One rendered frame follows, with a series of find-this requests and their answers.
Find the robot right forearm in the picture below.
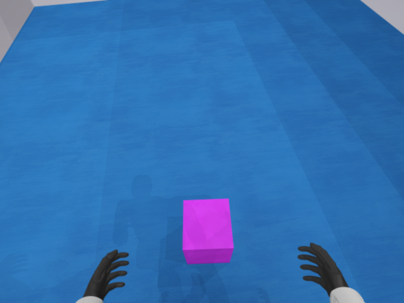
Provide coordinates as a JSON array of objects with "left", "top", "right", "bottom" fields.
[{"left": 330, "top": 287, "right": 365, "bottom": 303}]

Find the carton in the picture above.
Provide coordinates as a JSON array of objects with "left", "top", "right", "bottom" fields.
[{"left": 182, "top": 199, "right": 234, "bottom": 264}]

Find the robot left hand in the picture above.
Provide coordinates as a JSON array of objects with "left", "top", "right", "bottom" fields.
[{"left": 83, "top": 249, "right": 129, "bottom": 301}]

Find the robot right hand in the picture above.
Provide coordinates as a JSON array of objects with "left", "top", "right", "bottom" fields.
[{"left": 298, "top": 242, "right": 349, "bottom": 297}]

